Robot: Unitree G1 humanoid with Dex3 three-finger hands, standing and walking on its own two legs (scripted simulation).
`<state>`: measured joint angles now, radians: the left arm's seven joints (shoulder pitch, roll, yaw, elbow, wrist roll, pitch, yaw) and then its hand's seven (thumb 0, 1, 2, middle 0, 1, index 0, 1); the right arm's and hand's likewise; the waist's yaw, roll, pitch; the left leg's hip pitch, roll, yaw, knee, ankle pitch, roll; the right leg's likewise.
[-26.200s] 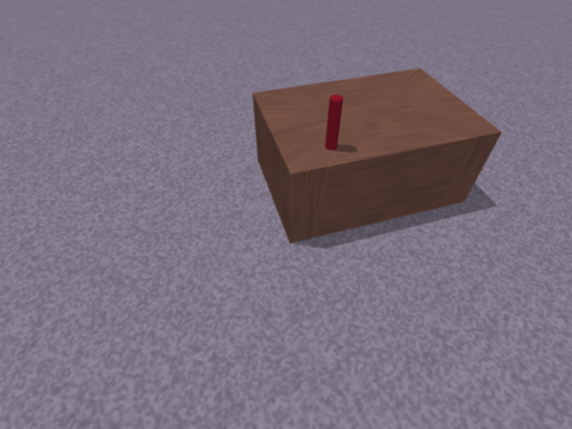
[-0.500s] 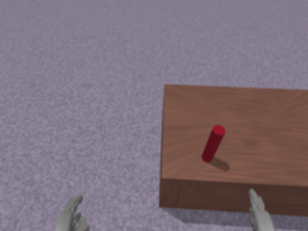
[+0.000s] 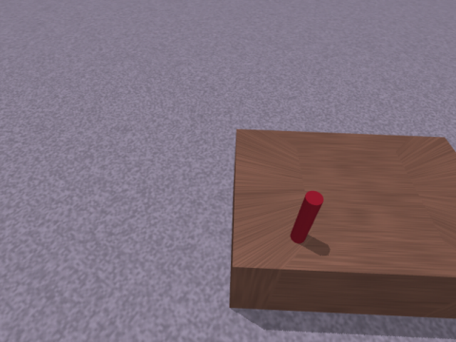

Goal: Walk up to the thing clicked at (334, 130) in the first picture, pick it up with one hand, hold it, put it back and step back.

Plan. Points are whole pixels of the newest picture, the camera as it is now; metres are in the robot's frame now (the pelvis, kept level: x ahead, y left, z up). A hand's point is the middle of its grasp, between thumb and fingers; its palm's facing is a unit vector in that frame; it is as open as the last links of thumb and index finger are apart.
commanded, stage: stand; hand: right
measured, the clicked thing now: (305, 219) +0.50 -0.21 -0.22
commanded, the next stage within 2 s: none
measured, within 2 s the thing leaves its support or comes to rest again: neither
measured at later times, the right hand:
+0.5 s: hand out of the picture +0.05 -0.24 -0.13, palm faces +0.00 +0.94 -0.35, open 7.4 cm
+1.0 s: hand out of the picture +0.05 -0.25 -0.13, palm faces +0.00 +0.94 -0.35, open 7.4 cm
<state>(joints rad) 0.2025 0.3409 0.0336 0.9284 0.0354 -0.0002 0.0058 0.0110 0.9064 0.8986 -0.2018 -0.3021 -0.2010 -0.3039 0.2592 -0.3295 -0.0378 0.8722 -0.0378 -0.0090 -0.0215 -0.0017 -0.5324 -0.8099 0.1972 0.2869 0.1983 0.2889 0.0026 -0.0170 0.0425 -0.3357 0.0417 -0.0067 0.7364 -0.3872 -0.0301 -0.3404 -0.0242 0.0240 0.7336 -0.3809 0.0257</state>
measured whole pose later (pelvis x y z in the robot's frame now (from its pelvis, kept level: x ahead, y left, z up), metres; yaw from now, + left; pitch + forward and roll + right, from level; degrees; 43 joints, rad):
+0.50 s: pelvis -0.01 +0.00 +0.03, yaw +0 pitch -4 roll +0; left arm 0.14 0.33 0.01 1.14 0.02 0.00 0.00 0.01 0.91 0.90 -0.20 -0.30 -0.20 -0.30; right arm 0.16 -0.32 -0.01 1.12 -0.02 -0.01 -0.02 0.00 -0.90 -0.90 0.20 0.30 0.20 0.30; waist 0.00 -0.01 0.06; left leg -0.14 0.04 0.01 0.42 -0.21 -0.03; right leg -0.14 -0.03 0.03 0.41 -0.20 0.03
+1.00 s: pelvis +0.00 +0.00 +0.03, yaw -1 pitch -3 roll +0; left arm 0.11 0.33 0.01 1.17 0.01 -0.01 0.00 0.01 0.91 0.90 -0.20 -0.30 -0.20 -0.30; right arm 0.12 -0.33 0.00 1.16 -0.01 -0.01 -0.01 0.00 -0.90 -0.90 0.20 0.30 0.20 0.30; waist 0.00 -0.01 0.06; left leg -0.11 0.04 0.01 0.37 -0.20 -0.03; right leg -0.12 -0.03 0.03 0.36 -0.18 0.03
